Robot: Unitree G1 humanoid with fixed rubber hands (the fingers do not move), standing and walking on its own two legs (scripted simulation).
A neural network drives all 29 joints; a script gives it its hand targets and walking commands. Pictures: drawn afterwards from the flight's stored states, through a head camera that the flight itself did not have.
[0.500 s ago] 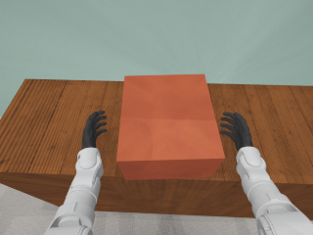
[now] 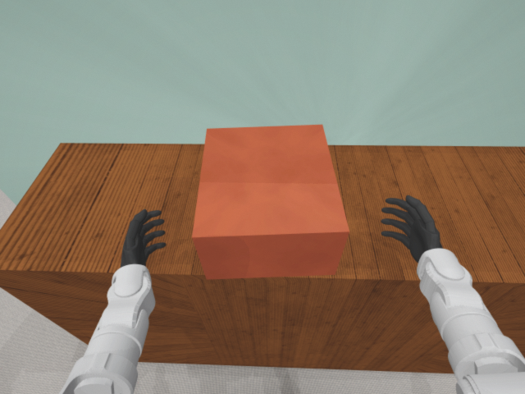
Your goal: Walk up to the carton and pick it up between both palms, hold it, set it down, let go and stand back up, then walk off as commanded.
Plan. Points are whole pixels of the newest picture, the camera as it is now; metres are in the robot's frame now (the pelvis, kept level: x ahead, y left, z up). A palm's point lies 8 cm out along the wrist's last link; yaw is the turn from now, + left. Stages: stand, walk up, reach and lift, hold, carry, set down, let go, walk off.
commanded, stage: set down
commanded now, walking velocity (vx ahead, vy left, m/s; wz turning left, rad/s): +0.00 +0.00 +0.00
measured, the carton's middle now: (267, 197) +0.49 +0.01 +0.00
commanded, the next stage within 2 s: none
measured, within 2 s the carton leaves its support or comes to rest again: neither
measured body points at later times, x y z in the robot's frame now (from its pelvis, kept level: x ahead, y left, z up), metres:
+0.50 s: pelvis +0.02 +0.01 +0.00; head +0.06 +0.02 +0.45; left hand +0.36 +0.21 +0.03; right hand +0.35 -0.24 +0.01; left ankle +0.04 +0.15 -0.73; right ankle +0.08 -0.08 -0.73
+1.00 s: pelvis +0.03 +0.01 +0.01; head -0.02 +0.03 +0.45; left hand +0.27 +0.22 +0.04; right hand +0.25 -0.24 +0.02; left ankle +0.04 +0.15 -0.73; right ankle +0.08 -0.07 -0.73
